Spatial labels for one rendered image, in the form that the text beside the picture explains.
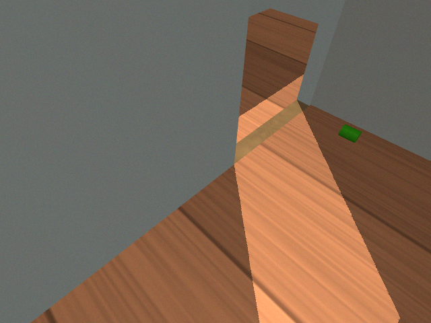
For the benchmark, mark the can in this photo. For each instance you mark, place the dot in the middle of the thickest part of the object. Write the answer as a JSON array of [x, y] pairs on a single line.
[[349, 133]]

